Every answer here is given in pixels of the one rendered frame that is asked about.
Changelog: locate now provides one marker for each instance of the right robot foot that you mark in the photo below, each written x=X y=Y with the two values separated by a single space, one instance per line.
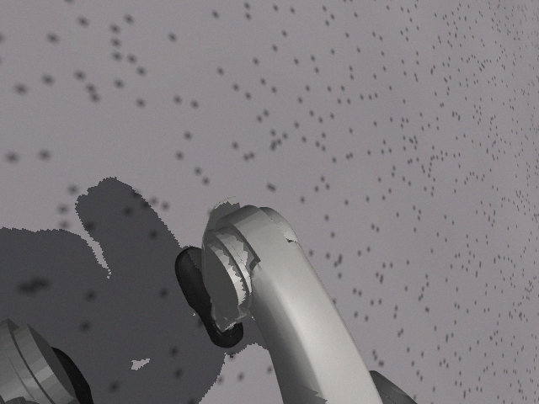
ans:
x=189 y=275

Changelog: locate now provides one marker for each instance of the left robot foot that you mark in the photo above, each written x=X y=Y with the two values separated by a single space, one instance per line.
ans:
x=80 y=385

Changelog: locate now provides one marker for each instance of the right robot hand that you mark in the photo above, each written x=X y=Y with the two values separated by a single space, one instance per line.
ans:
x=389 y=393

